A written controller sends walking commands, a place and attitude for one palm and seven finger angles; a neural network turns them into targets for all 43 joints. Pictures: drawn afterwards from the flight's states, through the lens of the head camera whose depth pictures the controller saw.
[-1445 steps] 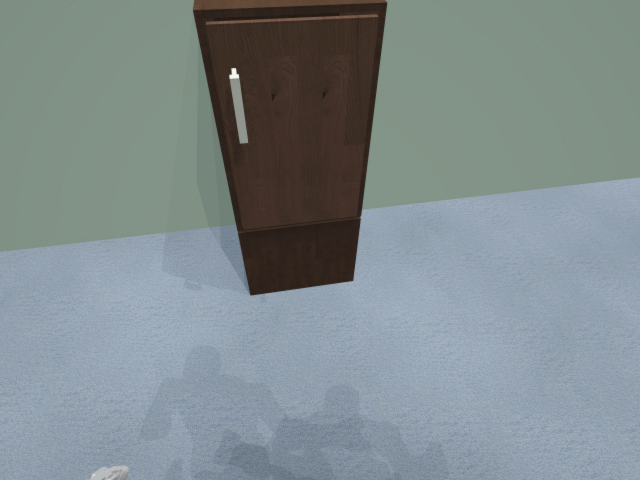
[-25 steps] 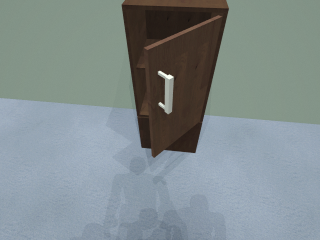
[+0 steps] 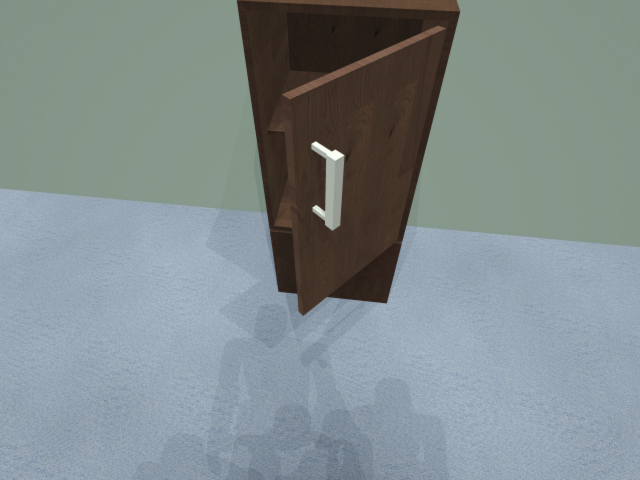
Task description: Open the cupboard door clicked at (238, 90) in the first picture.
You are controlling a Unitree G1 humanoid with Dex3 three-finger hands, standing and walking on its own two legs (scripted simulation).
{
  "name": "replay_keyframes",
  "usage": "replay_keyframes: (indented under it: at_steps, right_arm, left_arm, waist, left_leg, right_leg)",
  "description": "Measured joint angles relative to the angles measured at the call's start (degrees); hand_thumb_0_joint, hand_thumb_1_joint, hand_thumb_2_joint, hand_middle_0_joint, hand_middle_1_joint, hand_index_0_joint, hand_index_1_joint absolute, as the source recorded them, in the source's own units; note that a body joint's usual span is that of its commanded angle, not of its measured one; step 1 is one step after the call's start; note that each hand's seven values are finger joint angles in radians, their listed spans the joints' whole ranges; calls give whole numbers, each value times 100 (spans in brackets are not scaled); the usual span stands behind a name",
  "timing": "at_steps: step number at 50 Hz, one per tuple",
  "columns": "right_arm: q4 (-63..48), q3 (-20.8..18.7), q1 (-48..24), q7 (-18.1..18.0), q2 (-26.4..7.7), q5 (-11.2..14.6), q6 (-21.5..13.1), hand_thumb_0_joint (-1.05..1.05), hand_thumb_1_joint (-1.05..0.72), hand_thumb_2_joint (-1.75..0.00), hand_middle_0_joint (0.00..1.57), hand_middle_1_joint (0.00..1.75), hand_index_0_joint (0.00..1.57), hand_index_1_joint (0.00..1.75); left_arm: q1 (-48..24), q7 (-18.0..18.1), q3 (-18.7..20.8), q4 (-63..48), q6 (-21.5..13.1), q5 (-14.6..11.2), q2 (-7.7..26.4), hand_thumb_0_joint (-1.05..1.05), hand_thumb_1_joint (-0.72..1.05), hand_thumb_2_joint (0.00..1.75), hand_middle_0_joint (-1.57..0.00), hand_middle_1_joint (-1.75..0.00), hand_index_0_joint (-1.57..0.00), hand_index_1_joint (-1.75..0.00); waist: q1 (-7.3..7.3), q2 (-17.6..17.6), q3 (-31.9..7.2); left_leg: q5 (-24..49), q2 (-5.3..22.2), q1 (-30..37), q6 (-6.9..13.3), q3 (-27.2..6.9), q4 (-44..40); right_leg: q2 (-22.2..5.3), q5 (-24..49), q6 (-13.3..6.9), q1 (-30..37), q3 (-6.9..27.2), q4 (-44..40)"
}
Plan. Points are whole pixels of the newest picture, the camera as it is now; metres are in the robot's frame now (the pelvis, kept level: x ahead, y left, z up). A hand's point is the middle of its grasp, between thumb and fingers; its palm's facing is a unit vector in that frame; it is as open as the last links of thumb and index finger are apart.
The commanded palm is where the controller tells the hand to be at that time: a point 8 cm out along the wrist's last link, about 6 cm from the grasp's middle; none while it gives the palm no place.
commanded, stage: look to check the result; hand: left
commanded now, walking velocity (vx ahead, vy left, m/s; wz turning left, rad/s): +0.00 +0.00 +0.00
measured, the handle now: (325, 187) +0.56 +0.03 +0.03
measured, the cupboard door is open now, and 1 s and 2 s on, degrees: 50 50 50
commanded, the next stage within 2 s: walk to a spot facing it in 0.32 s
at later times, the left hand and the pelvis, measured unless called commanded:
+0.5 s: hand out of the picture +0.02 +0.17 -0.17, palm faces +0.05 -0.98 -0.20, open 7.3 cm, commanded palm none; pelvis +0.01 -0.01 +0.00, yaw +0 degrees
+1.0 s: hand out of the picture +0.09 +0.16 -0.17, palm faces -0.12 -0.94 -0.31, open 7.3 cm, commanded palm none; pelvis +0.00 -0.05 -0.01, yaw -13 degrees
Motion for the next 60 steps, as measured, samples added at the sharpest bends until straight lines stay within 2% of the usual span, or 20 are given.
replay_keyframes:
  at_steps: [25,30,38,42,44,45,47,48,51,55,60]
  right_arm:
    - [25,23,-170,-18,-92,4,-26,1,-91,-90,20,30,20,30]
    - [-99,-66,-258,-57,-101,1,66,1,-91,-90,20,30,20,30]
    - [-484,-237,-348,-97,-191,-14,113,0,-90,-90,20,30,21,30]
    - [-619,-296,-371,-103,-318,-61,113,1,-90,-90,20,30,21,30]
    - [-678,-315,-380,-97,-411,-72,139,1,-90,-90,20,30,21,30]
    - [-710,-324,-396,-88,-438,-47,169,1,-90,-90,20,30,21,30]
    - [-752,-362,-564,-69,-505,2,273,1,-90,-90,20,30,21,30]
    - [-776,-379,-651,-55,-528,16,308,1,-90,-90,20,30,21,30]
    - [-898,-394,-911,-5,-555,28,322,1,-91,-90,20,30,20,30]
    - [-1118,-395,-1183,9,-581,41,277,1,-91,-90,20,30,20,30]
    - [-1266,-390,-1399,-13,-592,54,296,1,-91,-90,19,30,20,30]
  left_arm:
    - [-177,-9,11,-46,-38,-4,103,0,91,90,-20,-30,-20,-30]
    - [-172,-56,133,-158,97,16,105,0,91,90,-20,-30,-20,-30]
    - [-269,-177,339,-498,305,66,275,0,91,90,-20,-30,-20,-30]
    - [-371,-232,421,-705,367,77,356,0,91,90,-20,-30,-20,-30]
    - [-372,-260,435,-830,320,76,367,0,91,90,-20,-30,-20,-30]
    - [-345,-260,439,-902,252,94,399,0,91,90,-20,-30,-20,-30]
    - [-381,-194,428,-954,163,87,399,0,91,90,-20,-30,-20,-30]
    - [-386,-164,424,-978,159,77,392,0,91,90,-20,-30,-20,-30]
    - [-330,-103,420,-1026,165,59,376,0,91,90,-20,-30,-20,-30]
    - [-190,-88,375,-1038,141,45,313,0,91,90,-20,-30,-20,-30]
    - [-52,-109,345,-1101,162,49,233,0,91,90,-20,-30,-20,-30]
  waist:
    - [17,18,-10]
    - [66,16,78]
    - [63,-111,220]
    - [107,-52,303]
    - [137,73,297]
    - [162,80,260]
    - [178,148,321]
    - [179,149,350]
    - [216,45,374]
    - [233,-29,331]
    - [280,-16,268]
  left_leg:
    - [-28,47,172,-56,-13,-148]
    - [-207,140,18,-77,164,167]
    - [-469,256,-262,-89,583,638]
    - [-606,362,-228,-147,800,820]
    - [-727,492,-263,-237,857,1020]
    - [-845,542,-403,-240,864,1311]
    - [-1525,474,-862,-230,443,2446]
    - [-1629,394,-1080,-218,262,2983]
    - [-1381,247,-1557,-252,38,3888]
    - [-1032,195,-1799,-323,-144,3935]
    - [-859,174,-1884,-363,-356,3750]
  right_leg:
    - [51,-60,-44,147,-14,-97]
    - [139,-142,-73,-75,156,188]
    - [261,-353,-98,-664,535,936]
    - [165,-1202,-20,-954,308,2047]
    - [114,-1013,-11,-770,212,1760]
    - [117,-782,-127,-685,241,1481]
    - [242,-825,-305,-730,269,1519]
    - [281,-813,-350,-692,299,1431]
    - [364,-531,-391,-555,519,940]
    - [462,-181,-412,-396,851,400]
    - [612,-26,-387,-281,1162,142]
